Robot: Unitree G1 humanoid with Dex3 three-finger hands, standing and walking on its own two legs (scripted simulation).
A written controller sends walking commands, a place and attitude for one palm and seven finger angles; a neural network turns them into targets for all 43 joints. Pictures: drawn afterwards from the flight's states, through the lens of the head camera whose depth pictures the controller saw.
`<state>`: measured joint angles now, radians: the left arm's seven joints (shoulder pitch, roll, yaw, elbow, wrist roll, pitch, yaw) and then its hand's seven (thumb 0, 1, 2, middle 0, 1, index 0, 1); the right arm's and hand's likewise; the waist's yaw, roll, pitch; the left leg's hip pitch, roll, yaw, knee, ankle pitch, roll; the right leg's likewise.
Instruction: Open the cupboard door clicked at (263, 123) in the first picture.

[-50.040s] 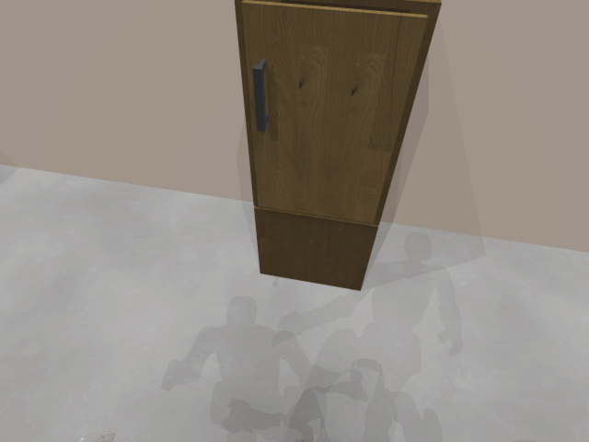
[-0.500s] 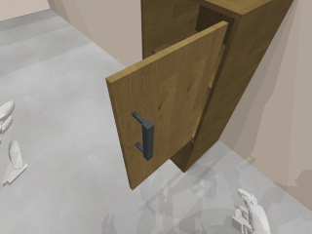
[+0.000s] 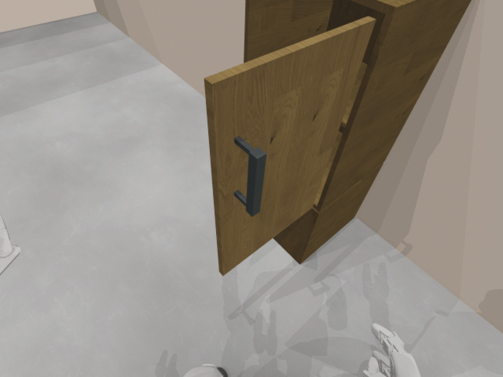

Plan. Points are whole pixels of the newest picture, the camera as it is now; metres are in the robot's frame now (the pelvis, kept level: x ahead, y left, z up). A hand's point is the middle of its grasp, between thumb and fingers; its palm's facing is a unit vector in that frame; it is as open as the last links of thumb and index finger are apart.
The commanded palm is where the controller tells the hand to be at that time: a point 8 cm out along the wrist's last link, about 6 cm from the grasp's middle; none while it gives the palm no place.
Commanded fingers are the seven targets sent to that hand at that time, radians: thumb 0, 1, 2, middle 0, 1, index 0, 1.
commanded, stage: step back with the hand held close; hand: left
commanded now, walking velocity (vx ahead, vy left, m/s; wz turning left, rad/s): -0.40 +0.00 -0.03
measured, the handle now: (247, 178) +0.43 +0.04 +0.07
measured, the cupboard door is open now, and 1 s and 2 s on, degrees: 90 90 90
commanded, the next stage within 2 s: stop stepping back and stand still in 0.16 s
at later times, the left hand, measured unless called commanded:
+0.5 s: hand out of the picture +0.10 +0.24 +0.18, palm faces +0.32 -0.79 -0.53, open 7.4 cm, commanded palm +0.05 +0.29 +0.19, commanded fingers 0.00 0.90 0.90 -0.20 -0.30 -0.20 -0.30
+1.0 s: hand out of the picture +0.06 +0.25 +0.17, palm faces +0.39 -0.78 -0.49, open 7.4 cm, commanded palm +0.00 +0.29 +0.19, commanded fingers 0.00 0.90 0.90 -0.20 -0.30 -0.20 -0.30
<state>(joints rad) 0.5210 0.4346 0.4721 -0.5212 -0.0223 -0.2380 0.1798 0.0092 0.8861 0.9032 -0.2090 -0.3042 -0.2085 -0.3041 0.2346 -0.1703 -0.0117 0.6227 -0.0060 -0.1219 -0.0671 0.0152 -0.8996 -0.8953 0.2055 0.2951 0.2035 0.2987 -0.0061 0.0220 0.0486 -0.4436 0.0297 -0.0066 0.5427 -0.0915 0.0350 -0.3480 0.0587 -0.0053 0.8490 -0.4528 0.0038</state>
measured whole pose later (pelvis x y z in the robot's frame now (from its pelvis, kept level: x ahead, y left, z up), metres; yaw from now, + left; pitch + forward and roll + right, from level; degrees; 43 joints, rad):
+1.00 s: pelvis -0.15 -0.01 +0.01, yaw -2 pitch -1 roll +0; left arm 0.56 0.42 0.42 -0.43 -0.02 -0.22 0.16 0.01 0.89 0.90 -0.21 -0.30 -0.21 -0.30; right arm 0.25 -0.22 -0.01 0.64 0.00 -0.14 -0.07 0.02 -0.90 -0.90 0.20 0.29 0.20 0.30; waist -0.02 0.00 0.00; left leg -0.23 0.04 0.06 0.53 -0.28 -0.01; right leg -0.23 0.02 -0.06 0.53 -0.28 -0.04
